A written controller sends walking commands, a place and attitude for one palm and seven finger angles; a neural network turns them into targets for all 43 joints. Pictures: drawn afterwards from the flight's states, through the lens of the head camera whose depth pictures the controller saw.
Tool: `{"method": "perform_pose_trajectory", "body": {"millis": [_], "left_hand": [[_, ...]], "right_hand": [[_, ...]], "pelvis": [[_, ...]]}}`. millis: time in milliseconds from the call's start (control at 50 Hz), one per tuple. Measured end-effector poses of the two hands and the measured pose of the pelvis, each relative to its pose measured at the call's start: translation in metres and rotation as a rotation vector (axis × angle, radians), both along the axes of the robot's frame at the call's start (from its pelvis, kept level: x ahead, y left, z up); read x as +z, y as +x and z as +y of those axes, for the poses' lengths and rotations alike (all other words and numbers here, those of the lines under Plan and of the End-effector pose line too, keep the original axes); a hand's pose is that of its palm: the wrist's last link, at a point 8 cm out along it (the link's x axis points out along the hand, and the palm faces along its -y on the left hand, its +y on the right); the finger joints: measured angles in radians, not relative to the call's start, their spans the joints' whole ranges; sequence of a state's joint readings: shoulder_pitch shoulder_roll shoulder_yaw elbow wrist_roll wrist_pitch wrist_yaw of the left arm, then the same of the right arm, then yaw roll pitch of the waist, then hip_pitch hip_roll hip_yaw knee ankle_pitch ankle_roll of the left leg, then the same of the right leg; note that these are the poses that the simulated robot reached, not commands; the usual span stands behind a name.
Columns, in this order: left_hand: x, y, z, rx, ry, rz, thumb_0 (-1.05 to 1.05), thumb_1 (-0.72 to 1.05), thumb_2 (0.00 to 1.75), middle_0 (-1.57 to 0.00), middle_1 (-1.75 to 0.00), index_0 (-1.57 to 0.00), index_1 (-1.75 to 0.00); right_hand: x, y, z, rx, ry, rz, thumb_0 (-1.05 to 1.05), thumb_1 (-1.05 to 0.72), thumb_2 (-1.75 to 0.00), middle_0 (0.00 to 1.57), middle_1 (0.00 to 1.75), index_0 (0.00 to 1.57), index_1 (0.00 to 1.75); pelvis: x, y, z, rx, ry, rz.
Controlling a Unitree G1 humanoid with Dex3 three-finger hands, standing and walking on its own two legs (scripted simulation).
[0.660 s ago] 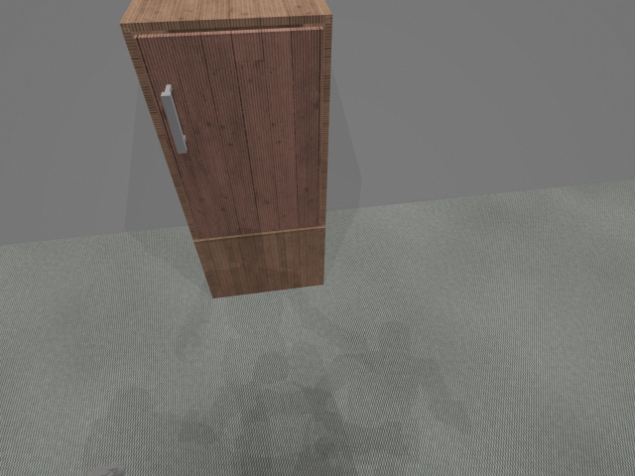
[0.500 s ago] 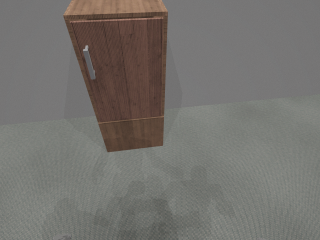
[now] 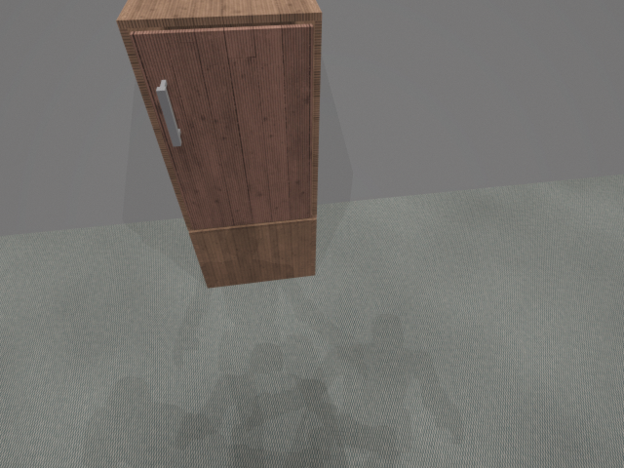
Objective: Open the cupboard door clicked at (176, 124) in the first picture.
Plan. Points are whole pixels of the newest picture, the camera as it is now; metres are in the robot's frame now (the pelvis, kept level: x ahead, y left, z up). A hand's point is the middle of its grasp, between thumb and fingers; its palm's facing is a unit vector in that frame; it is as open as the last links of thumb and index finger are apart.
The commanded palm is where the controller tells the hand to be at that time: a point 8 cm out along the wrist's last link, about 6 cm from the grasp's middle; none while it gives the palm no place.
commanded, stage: stand and wait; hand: left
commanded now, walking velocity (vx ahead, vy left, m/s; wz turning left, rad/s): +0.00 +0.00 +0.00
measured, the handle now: (170, 113) +0.84 +0.39 +0.01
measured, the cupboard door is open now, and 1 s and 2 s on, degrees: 0 0 0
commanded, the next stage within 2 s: look at it before walking up in 0.16 s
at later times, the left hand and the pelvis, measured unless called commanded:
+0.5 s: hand out of the picture +0.08 +0.24 -0.15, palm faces -0.03 -0.94 -0.34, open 7.4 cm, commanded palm none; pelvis +0.00 +0.00 +0.00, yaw +0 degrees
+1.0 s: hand out of the picture +0.08 +0.25 -0.15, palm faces -0.01 -0.94 -0.35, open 7.4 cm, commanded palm none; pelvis +0.01 +0.00 +0.00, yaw +0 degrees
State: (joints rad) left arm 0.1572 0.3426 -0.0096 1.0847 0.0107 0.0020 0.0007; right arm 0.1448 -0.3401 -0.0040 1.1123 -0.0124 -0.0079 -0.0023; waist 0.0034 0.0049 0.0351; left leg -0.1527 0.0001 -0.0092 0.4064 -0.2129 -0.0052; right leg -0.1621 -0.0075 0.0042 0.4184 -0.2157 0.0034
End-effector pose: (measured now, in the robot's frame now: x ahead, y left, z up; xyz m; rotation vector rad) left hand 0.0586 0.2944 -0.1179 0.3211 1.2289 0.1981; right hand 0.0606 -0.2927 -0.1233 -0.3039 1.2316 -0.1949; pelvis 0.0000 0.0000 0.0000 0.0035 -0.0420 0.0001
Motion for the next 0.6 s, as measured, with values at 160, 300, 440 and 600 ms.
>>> {"method": "perform_pose_trajectory", "body": {"millis": [160, 300, 440, 600], "left_hand": [[0.002, 0.005, -0.002, -0.008, 0.001, -0.012, 0.0, 0.9, 0.9, -0.21, -0.3, -0.2, -0.3], [0.002, 0.012, -0.005, -0.015, -0.005, -0.029, 0.0, 0.9, 0.9, -0.21, -0.3, -0.2, -0.3], [0.002, 0.016, -0.006, -0.017, -0.009, -0.033, 0.0, 0.9, 0.9, -0.21, -0.3, -0.2, -0.3], [0.002, 0.017, -0.005, -0.015, -0.008, -0.027, 0.0, 0.9, 0.9, -0.21, -0.3, -0.2, -0.3]], "right_hand": [[0.0, -0.003, 0.0, -0.002, 0.006, 0.001, 0.01, -0.91, -0.9, 0.2, 0.3, 0.21, 0.3], [0.0, 0.003, 0.001, 0.001, 0.009, -0.012, 0.0, -0.91, -0.9, 0.2, 0.3, 0.21, 0.3], [0.002, 0.01, 0.001, 0.006, 0.008, -0.022, 0.0, -0.91, -0.9, 0.2, 0.3, 0.21, 0.3], [0.004, 0.017, 0.0, 0.008, 0.004, -0.03, 0.0, -0.91, -0.9, 0.2, 0.3, 0.21, 0.3]], "pelvis": [[0.001, -0.001, -0.002, -0.002, 0.0, 0.002], [0.001, 0.0, -0.002, -0.002, 0.0, 0.004], [0.001, 0.002, -0.002, -0.003, 0.0, 0.006], [0.002, 0.005, -0.002, -0.004, 0.0, 0.007]]}}
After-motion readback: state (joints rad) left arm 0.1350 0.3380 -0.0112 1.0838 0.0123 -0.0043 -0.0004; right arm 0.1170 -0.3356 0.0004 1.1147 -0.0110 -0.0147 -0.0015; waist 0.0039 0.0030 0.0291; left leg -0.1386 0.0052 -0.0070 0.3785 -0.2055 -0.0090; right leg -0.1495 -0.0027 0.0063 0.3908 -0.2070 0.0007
